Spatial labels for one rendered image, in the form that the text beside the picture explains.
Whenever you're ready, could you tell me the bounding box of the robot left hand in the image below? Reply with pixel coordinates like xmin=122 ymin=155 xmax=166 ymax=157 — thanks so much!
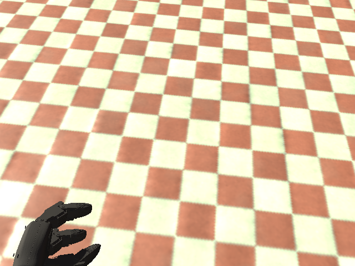
xmin=13 ymin=201 xmax=101 ymax=266

